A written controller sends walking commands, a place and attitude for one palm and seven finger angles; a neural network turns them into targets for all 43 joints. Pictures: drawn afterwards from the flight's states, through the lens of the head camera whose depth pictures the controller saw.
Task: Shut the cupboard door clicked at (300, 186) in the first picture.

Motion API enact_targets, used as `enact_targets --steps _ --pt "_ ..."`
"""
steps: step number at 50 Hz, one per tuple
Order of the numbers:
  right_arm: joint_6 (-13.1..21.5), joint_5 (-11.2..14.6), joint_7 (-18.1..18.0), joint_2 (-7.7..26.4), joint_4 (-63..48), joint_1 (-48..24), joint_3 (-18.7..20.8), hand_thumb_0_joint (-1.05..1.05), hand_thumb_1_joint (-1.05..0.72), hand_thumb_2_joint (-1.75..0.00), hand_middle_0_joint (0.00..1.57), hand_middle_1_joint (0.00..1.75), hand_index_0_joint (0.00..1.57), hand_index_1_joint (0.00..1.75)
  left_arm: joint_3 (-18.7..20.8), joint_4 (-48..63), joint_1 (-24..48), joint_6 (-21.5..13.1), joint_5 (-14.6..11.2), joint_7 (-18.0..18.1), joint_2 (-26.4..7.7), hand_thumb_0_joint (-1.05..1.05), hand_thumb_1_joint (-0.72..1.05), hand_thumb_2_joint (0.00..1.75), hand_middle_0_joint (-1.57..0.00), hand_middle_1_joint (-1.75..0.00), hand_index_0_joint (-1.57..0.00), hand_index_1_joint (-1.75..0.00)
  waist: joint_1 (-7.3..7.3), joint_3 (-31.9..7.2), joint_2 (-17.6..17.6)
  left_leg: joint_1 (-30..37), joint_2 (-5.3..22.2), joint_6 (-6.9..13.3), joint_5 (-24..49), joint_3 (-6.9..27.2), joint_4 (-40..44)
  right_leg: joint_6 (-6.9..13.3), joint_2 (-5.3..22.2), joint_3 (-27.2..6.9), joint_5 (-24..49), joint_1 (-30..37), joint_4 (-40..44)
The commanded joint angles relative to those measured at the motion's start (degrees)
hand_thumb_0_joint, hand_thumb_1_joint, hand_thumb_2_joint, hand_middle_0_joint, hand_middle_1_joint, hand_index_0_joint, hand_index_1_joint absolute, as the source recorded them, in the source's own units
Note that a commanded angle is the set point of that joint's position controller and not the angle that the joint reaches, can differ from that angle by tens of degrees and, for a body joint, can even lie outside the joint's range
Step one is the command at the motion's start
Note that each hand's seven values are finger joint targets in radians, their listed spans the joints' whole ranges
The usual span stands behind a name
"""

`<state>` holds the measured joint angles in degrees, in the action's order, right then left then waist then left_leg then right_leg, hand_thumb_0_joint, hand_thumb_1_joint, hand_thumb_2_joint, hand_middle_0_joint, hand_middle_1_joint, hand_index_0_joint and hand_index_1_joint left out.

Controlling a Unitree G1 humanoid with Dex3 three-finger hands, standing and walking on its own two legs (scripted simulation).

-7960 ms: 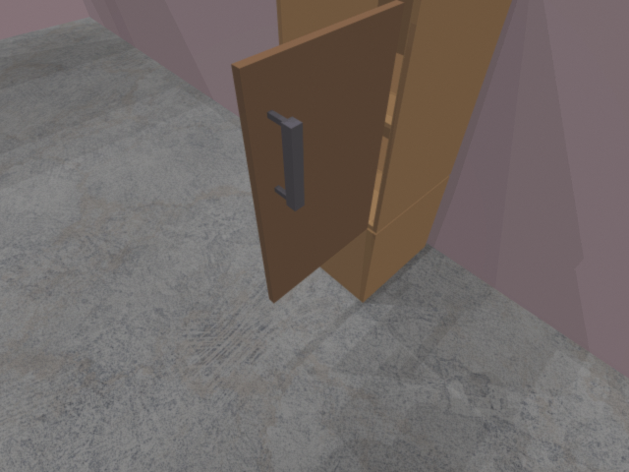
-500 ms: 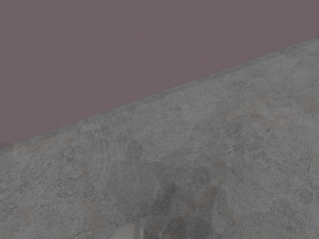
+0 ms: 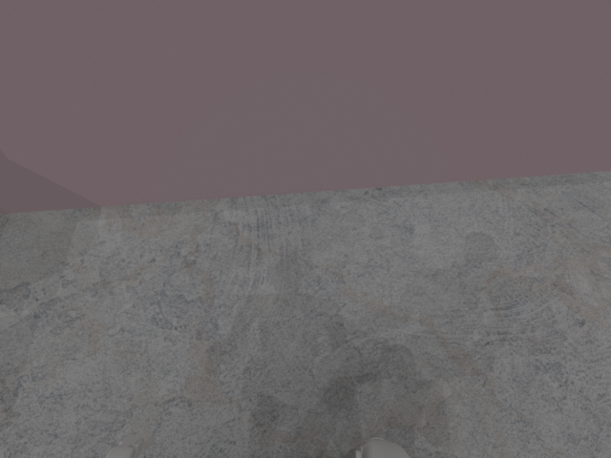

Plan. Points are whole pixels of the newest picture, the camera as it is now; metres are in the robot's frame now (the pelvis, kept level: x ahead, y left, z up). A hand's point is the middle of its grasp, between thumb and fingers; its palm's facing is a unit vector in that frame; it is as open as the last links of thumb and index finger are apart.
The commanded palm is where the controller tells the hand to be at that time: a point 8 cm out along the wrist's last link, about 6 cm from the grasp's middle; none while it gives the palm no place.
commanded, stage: walk to a spot facing it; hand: left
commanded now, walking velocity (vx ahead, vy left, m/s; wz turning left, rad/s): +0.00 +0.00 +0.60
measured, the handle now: out of the picture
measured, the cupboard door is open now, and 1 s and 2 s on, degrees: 91 91 91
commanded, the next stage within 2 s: none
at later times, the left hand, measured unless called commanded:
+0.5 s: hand out of the picture -0.01 +0.18 -0.18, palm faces +0.37 -0.90 -0.24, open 7.3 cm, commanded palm none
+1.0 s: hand out of the picture +0.13 +0.26 -0.15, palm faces +0.51 -0.83 -0.21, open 7.4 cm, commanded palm none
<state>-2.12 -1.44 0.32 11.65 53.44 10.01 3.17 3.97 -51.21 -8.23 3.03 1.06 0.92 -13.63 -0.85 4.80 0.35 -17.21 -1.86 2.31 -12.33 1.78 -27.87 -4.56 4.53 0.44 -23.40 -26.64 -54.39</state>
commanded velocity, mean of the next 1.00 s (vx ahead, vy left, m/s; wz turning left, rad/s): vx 0.17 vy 0.00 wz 0.59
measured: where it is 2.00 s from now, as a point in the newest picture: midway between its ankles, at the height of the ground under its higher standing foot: (203, 368)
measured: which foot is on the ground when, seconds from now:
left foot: down 0.00-0.12, up 0.14-0.52, down 0.54-1.00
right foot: up 0.00-0.10, down 0.12-0.54, up 0.56-1.00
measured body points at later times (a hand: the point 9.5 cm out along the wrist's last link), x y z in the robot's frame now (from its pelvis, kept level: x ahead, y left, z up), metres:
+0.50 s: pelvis +0.01 -0.02 -0.01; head +0.06 +0.00 +0.44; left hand -0.03 +0.23 -0.16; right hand +0.19 -0.24 -0.15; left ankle -0.04 +0.09 -0.72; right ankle +0.00 -0.15 -0.74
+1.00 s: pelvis +0.11 +0.02 +0.00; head +0.16 +0.04 +0.44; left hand +0.10 +0.30 -0.13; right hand +0.22 -0.19 -0.16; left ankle -0.03 +0.08 -0.74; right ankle +0.24 -0.05 -0.72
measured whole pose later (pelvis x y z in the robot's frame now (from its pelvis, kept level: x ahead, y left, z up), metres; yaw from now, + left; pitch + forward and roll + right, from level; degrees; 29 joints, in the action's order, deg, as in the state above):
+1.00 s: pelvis +0.11 +0.02 +0.00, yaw +35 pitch +2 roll +1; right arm 0.8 -1.4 0.3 10.2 58.6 19.7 2.9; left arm 3.0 -50.9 -4.7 0.2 1.1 -1.9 -12.1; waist -3.2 3.6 -0.1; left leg -5.9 -2.7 0.9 -20.0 5.9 -23.6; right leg -4.5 3.8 2.4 -14.5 -26.5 -37.5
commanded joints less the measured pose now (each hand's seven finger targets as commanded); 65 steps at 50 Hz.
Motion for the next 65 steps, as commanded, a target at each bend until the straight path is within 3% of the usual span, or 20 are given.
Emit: enact_targets --steps 1,4,5,6,7,11,21,25,27,28,32,45,49,50,51,52,53,55,57,65 --pt "0.3 -0.43 -0.48 12.14 -3.85 0.93 3.83 0.0 -0.9 -0.9 0.2 0.3 0.2 0.3 0.77 5.05 0.34 -1.76 -0.34 0.24 -2.92 0.0 0.9 0.9 -0.2 -0.3 -0.2 -0.3 -0.7 -6.9 -10.0 3.71 13.1 6.86 13.4 17.34 7.01 0.65 -2.81 1.17 -1.13 4.97 9.97" --pt "0.01 0.09 -0.38 11.38 -4.81 -1.23 4.07 0.0 -0.9 -0.9 0.2 0.3 0.2 0.3 1.19 3.98 -4.95 -2.63 -0.58 0.62 -3.74 0.0 0.9 0.9 -0.2 -0.3 -0.2 -0.3 2.17 -8.65 -8.57 -2.65 10.07 4.2 12.1 17.57 2.31 1.42 -3.61 1.92 7.96 18.18 26.14" --pt "0.1 0.52 -0.08 9.24 -5.14 -0.96 3.89 0.0 -0.9 -0.9 0.2 0.3 0.2 0.3 1.77 3.6 -7.08 -3.27 -0.27 1.0 -6.2 0.0 0.9 0.9 -0.2 -0.3 -0.2 -0.3 3.25 -9.62 -2.17 -8.81 6.54 1.29 5.59 15.05 -2.6 2.66 1.41 -2.8 10.06 26.45 34.18" --pt "0.23 1.02 0.26 5.71 -5.93 0.17 3.43 0.0 -0.9 -0.9 0.2 0.3 0.2 0.3 2.73 3.6 -8.13 -3.72 0.63 1.51 -11.12 0.0 0.9 0.9 -0.2 -0.3 -0.2 -0.3 3.64 -9.85 13.32 -19.04 -1.72 -3.44 -13.21 3.95 -15.31 8.17 17.06 -17.39 12.15 32.05 38.5" --pt "0.02 0.41 0.44 6.9 -6.41 -0.13 3.85 0.0 -0.9 -0.9 0.2 0.3 0.2 0.3 2.29 4.44 -6.2 -3.3 0.55 1.51 -12.63 0.0 0.9 0.9 -0.2 -0.3 -0.2 -0.3 3.14 -7.56 13.23 -17.44 -2.1 -4.31 -22.3 1.27 -29.04 13.11 25.25 -19.17 17.34 23.05 38.96" --pt "-1.5 0.26 1.22 5.82 -2.94 0.4 3.24 0.0 -0.9 -0.9 0.2 0.3 0.2 0.3 0.45 5.17 -0.14 -4.09 -0.08 1.36 -5.47 0.0 0.9 0.9 -0.2 -0.3 -0.2 -0.3 -0.81 -4.35 10.51 -17.61 2.93 -6.2 -10.58 0.06 -43.55 10.26 13.96 -1.62 33.94 19.65 34.2" --pt "-0.99 0.82 1.74 3.88 -4.27 -7.07 1.54 0.0 -0.9 -0.9 0.2 0.3 0.2 0.3 2.12 2.09 -8.46 -3.74 0.69 1.11 -9.43 0.0 0.9 0.9 -0.2 -0.3 -0.2 -0.3 3.44 -5.59 11.99 -9.63 2.79 -5.32 -13.61 -7.85 -17.38 10.37 16.99 6.25 44.63 26.19 28.49" --pt "0.16 0.32 1.63 6.94 -3.59 -0.23 2.11 0.0 -0.9 -0.9 0.2 0.3 0.2 0.3 2.69 2.08 -6.84 -3.53 0.03 0.21 -10.42 0.0 0.9 0.9 -0.2 -0.3 -0.2 -0.3 -1.17 -9.07 7.19 8.28 1.44 -2.93 -2.12 -9.37 0.36 5.61 16.16 10.84 34.03 17.06 17.0" --pt "0.86 -0.51 0.95 18.53 -2.24 9.84 4.85 0.0 -0.9 -0.9 0.2 0.3 0.2 0.3 0.79 6.76 -1.64 -3.37 -0.17 -0.92 -4.31 0.0 0.9 0.9 -0.2 -0.3 -0.2 -0.3 -7.08 -12.44 -19.31 24.07 24.46 9.55 11.46 23.84 8.1 -0.15 3.11 10.99 -15.28 -10.58 -8.76" --pt "1.05 -0.21 0.19 17.89 -0.52 12.17 4.55 0.0 -0.9 -0.9 0.2 0.3 0.2 0.3 0.72 7.89 3.84 -2.63 0.5 -0.4 -5.43 0.0 0.9 0.9 -0.2 -0.3 -0.2 -0.3 -8.2 -11.52 -14.38 21.32 25.42 10.58 4.22 25.97 10.12 0.64 3.74 3.0 -14.16 -14.2 -12.93" --pt "2.94 -0.05 -0.75 11.74 -3.49 2.69 2.47 0.0 -0.9 -0.9 0.2 0.3 0.2 0.3 1.36 3.24 0.47 -3.2 0.64 -2.1 -5.19 0.0 0.9 0.9 -0.2 -0.3 -0.2 -0.3 -1.34 -4.17 -8.58 10.91 15.87 6.52 -2.03 14.28 13.09 0.67 3.69 0.03 2.7 -11.78 -13.94" --pt "4.39 0.0 -0.57 10.52 0.54 9.6 2.64 0.0 -0.9 -0.9 0.2 0.3 0.2 0.3 0.41 6.74 9.68 -4.52 0.08 -2.81 -3.39 0.0 0.9 0.9 -0.2 -0.3 -0.2 -0.3 -2.48 -2.05 -7.4 13.01 13.11 8.42 7.96 14.96 12.69 -0.77 0.09 1.83 8.05 -7.5 11.17" --pt "4.09 0.03 -0.85 10.24 0.88 6.71 2.82 0.0 -0.9 -0.9 0.2 0.3 0.2 0.3 1.12 4.6 2.34 -5.27 -0.08 -2.61 -3.76 0.0 0.9 0.9 -0.2 -0.3 -0.2 -0.3 1.62 -4.77 -7.43 4.74 10.57 5.83 9.92 14.18 6.04 0.68 -3.48 4.22 10.72 12.91 23.43" --pt "4.37 0.52 -0.69 9.17 0.76 5.8 2.59 0.0 -0.9 -0.9 0.2 0.3 0.2 0.3 1.83 2.59 -4.37 -5.89 0.03 -2.25 -5.7 0.0 0.9 0.9 -0.2 -0.3 -0.2 -0.3 4.93 -7.16 -3.16 -2.92 7.62 3.8 7.86 11.98 -1.34 1.75 -1.54 1.94 12.65 27.23 28.53" --pt "5.04 1.2 -0.13 5.94 0.0 6.28 2.05 0.0 -0.9 -0.9 0.2 0.3 0.2 0.3 3.25 0.07 -13.53 -6.51 0.63 -1.38 -11.27 0.0 0.9 0.9 -0.2 -0.3 -0.2 -0.3 8.67 -13.04 9.72 -15.18 1.83 0.61 -2.75 5.1 -16.88 5.96 12.49 -12.13 6.45 43.84 32.64" --pt "5.0 1.18 -0.25 5.0 -1.69 6.61 2.12 0.0 -0.9 -0.9 0.2 0.3 0.2 0.3 3.83 -0.66 -17.58 -6.17 0.48 -0.88 -14.69 0.0 0.9 0.9 -0.2 -0.3 -0.2 -0.3 8.86 -15.26 19.1 -21.11 -2.03 -1.42 -22.93 -0.77 -32.58 10.59 25.48 -26.76 5.18 45.19 38.42" --pt "4.58 0.53 0.01 6.74 -1.04 4.63 2.51 0.0 -0.9 -0.9 0.2 0.3 0.2 0.3 3.49 -0.44 -14.27 -6.17 0.14 -0.56 -12.28 0.0 0.9 0.9 -0.2 -0.3 -0.2 -0.3 7.77 -11.37 18.42 -23.32 2.51 -1.07 -19.54 1.83 -41.78 11.54 25.41 -27.55 -1.07 37.46 40.78" --pt "3.78 0.16 0.92 5.01 -0.14 0.29 2.46 0.0 -0.9 -0.9 0.2 0.3 0.2 0.3 1.64 0.45 -7.43 -6.68 0.06 -0.36 -5.23 0.0 0.9 0.9 -0.2 -0.3 -0.2 -0.3 4.24 -3.3 6.74 -22.88 6.56 -1.9 -7.52 1.51 -45.83 9.37 20.26 -13.66 1.92 24.64 41.84" --pt "2.62 0.04 1.74 1.97 1.43 3.01 2.06 0.0 -0.9 -0.9 0.2 0.3 0.2 0.3 0.66 -0.28 -6.39 -7.61 0.19 -0.41 -2.32 0.0 0.9 0.9 -0.2 -0.3 -0.2 -0.3 1.6 -3.36 8.25 -19.76 7.03 -2.71 -2.29 -0.24 -43.68 6.99 15.88 -1.67 14.01 21.07 41.4" --pt "1.73 -0.12 2.74 0.18 -0.79 -4.35 0.76 0.0 -0.9 -0.9 0.2 0.3 0.2 0.3 -0.55 -4.78 -14.04 -9.31 0.53 0.03 -1.18 0.0 0.9 0.9 -0.2 -0.3 -0.2 -0.3 1.23 -1.91 6.7 -24.87 6.92 -2.91 2.96 -4.72 -30.3 7.68 14.4 11.37 41.81 28.76 40.09"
